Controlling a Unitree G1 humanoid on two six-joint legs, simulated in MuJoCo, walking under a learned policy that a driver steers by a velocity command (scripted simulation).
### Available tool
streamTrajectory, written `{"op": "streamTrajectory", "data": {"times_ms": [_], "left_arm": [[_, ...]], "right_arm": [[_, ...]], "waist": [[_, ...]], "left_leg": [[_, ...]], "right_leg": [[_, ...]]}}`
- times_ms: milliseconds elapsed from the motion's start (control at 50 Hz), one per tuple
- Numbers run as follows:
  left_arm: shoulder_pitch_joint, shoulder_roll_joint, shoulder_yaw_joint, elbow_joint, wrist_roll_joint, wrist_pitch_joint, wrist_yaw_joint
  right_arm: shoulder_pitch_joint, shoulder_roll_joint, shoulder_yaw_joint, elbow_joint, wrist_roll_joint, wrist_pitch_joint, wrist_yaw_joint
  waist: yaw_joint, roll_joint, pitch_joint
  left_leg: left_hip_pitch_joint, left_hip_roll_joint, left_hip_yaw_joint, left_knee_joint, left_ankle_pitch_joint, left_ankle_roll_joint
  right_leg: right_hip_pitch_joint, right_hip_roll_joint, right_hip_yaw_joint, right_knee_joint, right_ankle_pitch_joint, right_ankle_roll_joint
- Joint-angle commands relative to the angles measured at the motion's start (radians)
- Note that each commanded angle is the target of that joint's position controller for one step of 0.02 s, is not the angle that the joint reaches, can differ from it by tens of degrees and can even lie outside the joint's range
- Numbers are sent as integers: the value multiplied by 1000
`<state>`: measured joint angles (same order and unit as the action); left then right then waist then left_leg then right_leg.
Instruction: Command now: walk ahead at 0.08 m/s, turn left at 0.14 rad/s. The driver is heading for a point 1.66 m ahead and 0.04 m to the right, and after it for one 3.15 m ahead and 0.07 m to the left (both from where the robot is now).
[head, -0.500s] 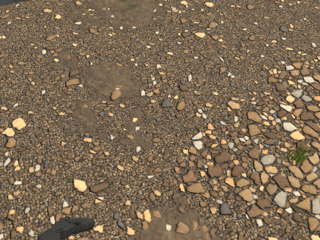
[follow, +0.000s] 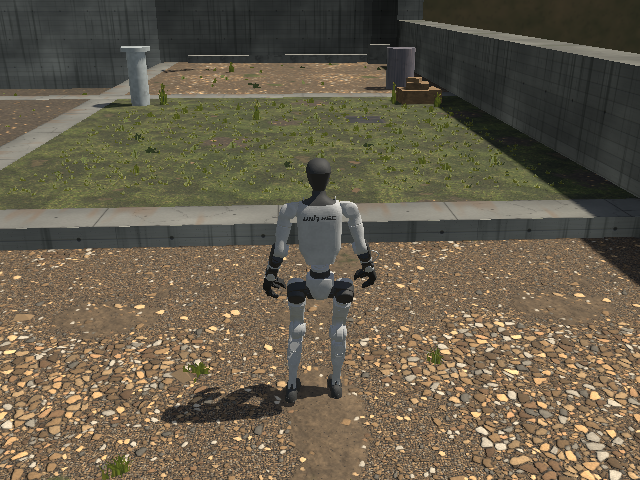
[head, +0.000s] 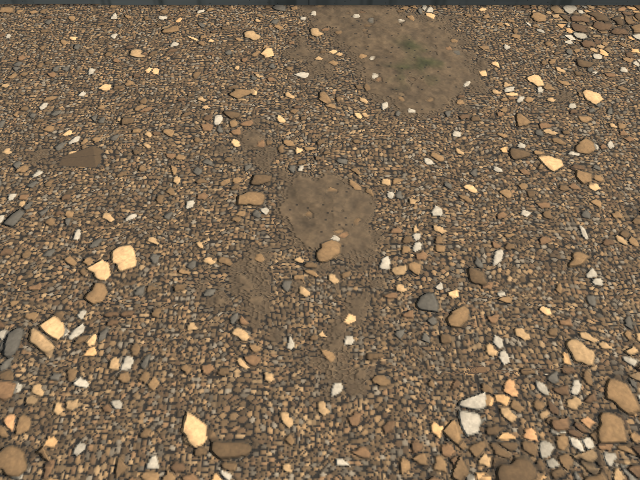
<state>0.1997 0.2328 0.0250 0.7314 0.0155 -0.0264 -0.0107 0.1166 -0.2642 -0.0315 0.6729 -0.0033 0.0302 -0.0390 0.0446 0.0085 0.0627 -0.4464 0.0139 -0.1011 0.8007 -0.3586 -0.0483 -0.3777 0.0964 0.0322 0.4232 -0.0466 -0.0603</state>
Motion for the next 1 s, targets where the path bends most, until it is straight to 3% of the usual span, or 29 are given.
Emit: {"op": "streamTrajectory", "data": {"times_ms": [20,60,80,100,120,140,160,220,280,420,660,680,700,720,740,760,780,800,840,880,900,920,940,960,980,1000], "left_arm": [[-96,138,32,-90,-9,3,5],[-42,111,19,-66,-8,7,7],[-11,102,15,-56,-2,1,5],[7,115,24,-64,-3,-3,6],[-31,124,26,-65,6,-7,10],[-41,97,23,-69,8,-7,12],[-29,79,20,-58,9,-3,15],[-6,93,26,-45,7,2,19],[-21,83,25,-38,4,-1,18],[-35,74,27,-21,-3,3,23],[-72,69,35,25,-10,19,38],[-33,50,32,54,-9,21,35],[-26,80,43,63,-24,21,33],[-65,99,49,48,-39,9,29],[-136,85,45,15,-60,-15,24],[-184,63,39,-5,-77,-44,17],[-222,95,47,-14,-70,-63,12],[-223,102,51,-15,-66,-77,5],[-200,77,39,-4,-60,-90,-9],[-180,65,35,18,-47,-94,-20],[-128,57,38,19,36,-51,-47],[-35,63,46,52,36,-32,-50],[91,95,62,92,27,-23,-41],[298,143,82,148,25,-29,-26],[489,281,106,173,51,-42,-8],[379,266,90,148,47,-44,-2]], "right_arm": [[109,-81,-26,-13,-1,10,7],[88,-80,-27,-18,-18,7,13],[89,-104,-28,-29,-30,2,11],[79,-146,-41,-9,-32,-2,13],[70,-88,-29,-10,-30,-13,17],[61,-52,-17,-2,-33,-24,19],[42,-48,-14,-2,-32,-33,19],[54,-48,-15,5,-21,-49,15],[88,-57,-21,16,-12,-55,9],[120,-43,-25,37,-6,-59,10],[138,-33,-33,81,-4,-54,1],[187,-20,-33,108,-3,-51,3],[216,-56,-46,115,9,-49,4],[253,-86,-54,115,18,-57,4],[291,-132,-65,120,27,-75,4],[253,-174,-80,120,33,-95,3],[260,-161,-79,125,26,-111,1],[263,-140,-74,124,19,-124,4],[237,-122,-70,110,30,-127,18],[205,-137,-74,102,37,-119,27],[207,-159,-86,127,-41,-111,46],[191,-150,-90,131,-40,-107,53],[185,-139,-86,134,-34,-110,56],[147,-119,-78,130,-41,-115,55],[69,-4,-47,66,-35,-126,52],[64,10,-42,26,-27,-134,53]], "waist": [[-66,-146,-158],[-66,-125,-117],[-61,-82,-120],[-22,47,-94],[-38,59,-82],[-24,86,-86],[-9,100,-77],[-9,50,-42],[-25,3,-53],[-31,-10,-109],[-37,-3,-98],[-43,6,-139],[-53,27,-87],[-81,51,-10],[-109,118,57],[-103,190,121],[-122,165,132],[-117,131,106],[-104,112,52],[-86,127,12],[-65,154,-17],[-22,138,-16],[36,78,-44],[151,-23,-106],[231,-338,-189],[142,-315,-127]], "left_leg": [[239,-11,41,-182,101,36],[322,-3,35,-305,127,80],[368,69,-31,-325,146,113],[246,85,-67,-335,-4,148],[154,76,-72,-383,-100,149],[99,77,-78,-413,-147,137],[61,71,-77,-425,-146,123],[40,50,-55,-400,-94,98],[103,37,-36,-353,18,94],[146,26,-24,-321,183,94],[173,13,-11,-325,229,90],[190,3,-5,-357,9,100],[164,8,-35,-385,-270,137],[169,69,-138,-458,-494,190],[220,187,-310,-576,-615,257],[245,304,-466,-664,-592,317],[299,348,-513,-688,-479,341],[389,355,-502,-682,-398,336],[426,305,-367,-659,-261,287],[302,204,-190,-646,-143,239],[228,135,-102,-647,-159,233],[113,121,-61,-596,-164,229],[12,96,-29,-491,-85,222],[-114,44,36,-214,59,207],[-315,-55,131,251,-76,154],[-473,-109,-19,433,-121,168]], "right_leg": [[-6,-251,285,-180,-361,-137],[-77,-217,266,-177,-518,-66],[-115,-196,236,-138,-533,-21],[-84,-127,124,-103,-468,18],[5,-105,84,-37,-372,44],[73,-95,64,2,-293,52],[115,-94,54,24,-247,51],[121,-114,72,15,-236,24],[89,-120,83,12,-229,11],[154,-121,75,67,-42,9],[167,-125,80,79,0,7],[178,-98,53,78,-224,6],[111,-63,25,112,-504,0],[-29,-64,26,148,-638,-6],[-166,-66,-12,232,-569,-1],[-244,-84,-40,327,-384,-4],[-335,-135,14,398,-377,-16],[-412,-161,33,444,-375,-27],[-371,-186,15,347,-346,-29],[-127,-136,-70,212,-277,-2],[40,-71,-157,155,-246,15],[222,-45,-199,122,-175,24],[405,-20,-213,121,-206,25],[622,-70,-134,111,-288,11],[720,-376,341,-104,-753,-60],[589,-475,791,-318,-965,-130]]}}
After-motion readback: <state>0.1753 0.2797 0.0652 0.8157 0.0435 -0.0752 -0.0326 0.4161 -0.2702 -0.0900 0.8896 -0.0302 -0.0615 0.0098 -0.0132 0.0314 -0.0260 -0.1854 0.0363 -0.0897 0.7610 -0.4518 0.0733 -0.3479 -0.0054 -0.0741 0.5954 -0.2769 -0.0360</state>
